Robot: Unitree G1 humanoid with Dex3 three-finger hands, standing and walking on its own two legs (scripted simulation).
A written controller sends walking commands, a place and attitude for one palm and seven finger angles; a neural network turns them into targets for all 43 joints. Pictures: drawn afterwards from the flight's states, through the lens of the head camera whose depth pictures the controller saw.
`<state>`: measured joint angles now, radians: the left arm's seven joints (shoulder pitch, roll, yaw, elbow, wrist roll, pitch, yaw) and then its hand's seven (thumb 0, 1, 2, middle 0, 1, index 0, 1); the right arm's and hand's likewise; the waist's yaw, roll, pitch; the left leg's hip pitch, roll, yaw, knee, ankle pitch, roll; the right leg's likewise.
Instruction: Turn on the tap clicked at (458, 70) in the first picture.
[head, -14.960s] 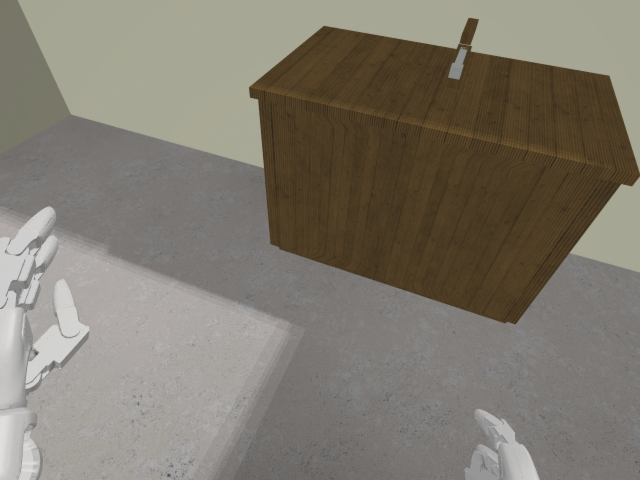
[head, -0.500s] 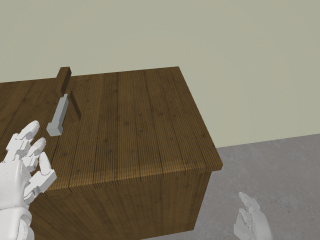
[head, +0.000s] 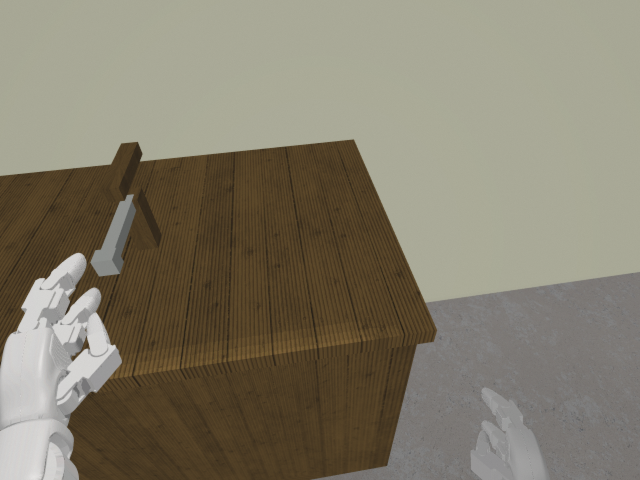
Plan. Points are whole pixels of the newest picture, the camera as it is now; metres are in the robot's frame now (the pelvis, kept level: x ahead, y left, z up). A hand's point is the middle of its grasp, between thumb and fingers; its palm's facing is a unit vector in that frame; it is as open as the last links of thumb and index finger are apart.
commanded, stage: turn the palm inward beside the body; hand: left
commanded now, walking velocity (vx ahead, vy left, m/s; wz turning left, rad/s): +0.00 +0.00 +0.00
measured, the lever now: (107, 262) +0.34 +0.35 +0.10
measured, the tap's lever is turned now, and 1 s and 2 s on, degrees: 0 0 0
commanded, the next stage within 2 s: reach beside the lever's end, fingers flat in 0.24 s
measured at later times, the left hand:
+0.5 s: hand (124, 347) +0.19 +0.23 +0.15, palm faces +0.49 -0.86 -0.16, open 7.4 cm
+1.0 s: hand (100, 330) +0.22 +0.28 +0.13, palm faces +0.50 -0.85 -0.14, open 7.5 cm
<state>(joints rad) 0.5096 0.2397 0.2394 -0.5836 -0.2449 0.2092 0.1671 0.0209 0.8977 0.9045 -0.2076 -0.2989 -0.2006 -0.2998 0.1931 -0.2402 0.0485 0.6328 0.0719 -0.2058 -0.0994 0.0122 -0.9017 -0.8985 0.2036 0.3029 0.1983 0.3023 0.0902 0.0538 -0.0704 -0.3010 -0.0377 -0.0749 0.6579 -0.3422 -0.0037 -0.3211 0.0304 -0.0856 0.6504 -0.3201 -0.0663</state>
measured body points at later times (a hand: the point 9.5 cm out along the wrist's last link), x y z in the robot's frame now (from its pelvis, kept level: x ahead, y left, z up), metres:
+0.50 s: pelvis +0.01 -0.02 +0.00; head -0.01 -0.04 +0.45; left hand +0.16 +0.27 +0.16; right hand +0.21 -0.24 -0.08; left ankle +0.01 +0.13 -0.72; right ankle +0.02 -0.07 -0.72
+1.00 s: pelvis +0.01 +0.00 +0.00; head +0.00 -0.01 +0.45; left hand +0.19 +0.32 +0.14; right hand +0.20 -0.23 -0.08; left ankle +0.01 +0.13 -0.72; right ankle +0.02 -0.07 -0.72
